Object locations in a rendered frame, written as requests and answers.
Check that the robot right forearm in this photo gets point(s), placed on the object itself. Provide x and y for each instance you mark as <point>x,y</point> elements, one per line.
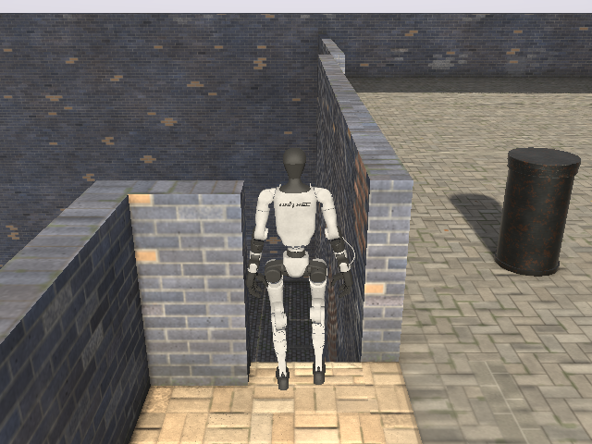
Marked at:
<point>340,253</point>

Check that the left robot hand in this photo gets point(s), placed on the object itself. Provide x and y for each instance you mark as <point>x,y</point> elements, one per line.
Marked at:
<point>251,283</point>

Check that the right robot upper arm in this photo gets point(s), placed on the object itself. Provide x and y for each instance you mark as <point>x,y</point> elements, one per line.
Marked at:
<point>324,197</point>

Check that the robot left forearm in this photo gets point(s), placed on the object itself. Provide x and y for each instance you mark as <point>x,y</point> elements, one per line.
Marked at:
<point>255,254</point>

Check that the right robot hand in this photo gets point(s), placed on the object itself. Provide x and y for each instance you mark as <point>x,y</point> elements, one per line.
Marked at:
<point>346,287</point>

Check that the humanoid robot torso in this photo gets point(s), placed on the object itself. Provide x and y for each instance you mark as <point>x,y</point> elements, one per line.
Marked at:
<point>295,222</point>

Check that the left robot upper arm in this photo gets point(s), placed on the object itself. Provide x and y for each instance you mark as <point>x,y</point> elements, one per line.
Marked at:
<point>265,198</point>

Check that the robot left thigh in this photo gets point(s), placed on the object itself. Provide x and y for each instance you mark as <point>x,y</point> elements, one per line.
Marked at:
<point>274,277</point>

